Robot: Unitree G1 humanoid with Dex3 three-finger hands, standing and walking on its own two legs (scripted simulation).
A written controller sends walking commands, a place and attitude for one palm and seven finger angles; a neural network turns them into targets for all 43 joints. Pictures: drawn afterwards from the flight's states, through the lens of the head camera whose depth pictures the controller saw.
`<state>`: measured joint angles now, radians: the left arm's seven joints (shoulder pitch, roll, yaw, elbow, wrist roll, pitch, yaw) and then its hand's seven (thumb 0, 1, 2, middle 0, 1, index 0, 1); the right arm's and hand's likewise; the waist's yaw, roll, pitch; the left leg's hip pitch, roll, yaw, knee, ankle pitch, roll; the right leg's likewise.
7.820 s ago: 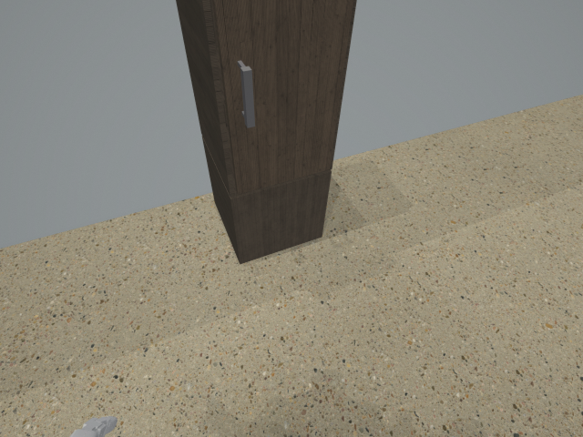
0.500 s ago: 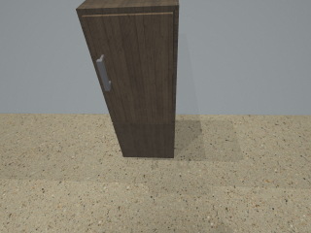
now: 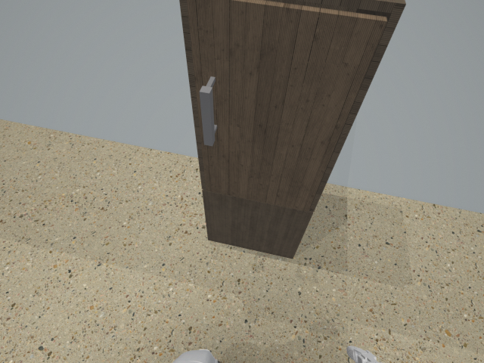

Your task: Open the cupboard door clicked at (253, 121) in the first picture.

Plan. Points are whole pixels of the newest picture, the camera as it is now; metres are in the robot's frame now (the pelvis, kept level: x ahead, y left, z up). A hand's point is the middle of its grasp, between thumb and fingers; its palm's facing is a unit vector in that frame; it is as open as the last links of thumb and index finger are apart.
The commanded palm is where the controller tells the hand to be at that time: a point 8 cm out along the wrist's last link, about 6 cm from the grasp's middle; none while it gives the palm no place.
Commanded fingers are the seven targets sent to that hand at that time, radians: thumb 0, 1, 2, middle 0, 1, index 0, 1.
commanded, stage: come to a stop and stand still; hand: left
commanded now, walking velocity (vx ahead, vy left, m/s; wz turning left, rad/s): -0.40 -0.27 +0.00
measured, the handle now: (210, 112) +0.61 +0.16 +0.03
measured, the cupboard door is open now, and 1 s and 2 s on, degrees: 0 0 0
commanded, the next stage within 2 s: look again from close up in 1.14 s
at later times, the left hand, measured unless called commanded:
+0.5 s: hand (154, 349) +0.15 +0.18 -0.15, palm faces -0.03 -0.97 -0.24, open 7.4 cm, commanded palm none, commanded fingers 0.00 0.90 0.90 -0.20 -0.30 -0.20 -0.30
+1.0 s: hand out of the picture +0.04 +0.10 -0.16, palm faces +0.05 -0.98 -0.20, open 7.2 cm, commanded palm none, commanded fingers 0.00 0.90 0.90 -0.20 -0.30 -0.20 -0.30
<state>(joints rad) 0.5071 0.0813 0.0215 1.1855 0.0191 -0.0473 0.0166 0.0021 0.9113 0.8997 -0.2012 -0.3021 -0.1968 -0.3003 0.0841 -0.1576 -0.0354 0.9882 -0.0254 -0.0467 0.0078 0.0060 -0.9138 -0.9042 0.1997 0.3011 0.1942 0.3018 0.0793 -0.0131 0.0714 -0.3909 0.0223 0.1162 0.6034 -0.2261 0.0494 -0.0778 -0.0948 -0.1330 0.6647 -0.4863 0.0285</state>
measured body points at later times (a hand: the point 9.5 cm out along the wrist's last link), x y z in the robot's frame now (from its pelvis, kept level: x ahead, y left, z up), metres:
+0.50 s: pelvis +0.04 -0.01 +0.02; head +0.08 +0.00 +0.47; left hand +0.15 +0.23 -0.13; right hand +0.05 -0.25 -0.13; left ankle +0.06 +0.09 -0.72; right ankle +0.00 -0.15 -0.68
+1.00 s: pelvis +0.02 -0.08 +0.02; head +0.02 -0.08 +0.47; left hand +0.04 +0.15 -0.14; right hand +0.01 -0.30 -0.15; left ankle -0.01 +0.07 -0.72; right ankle +0.00 -0.15 -0.72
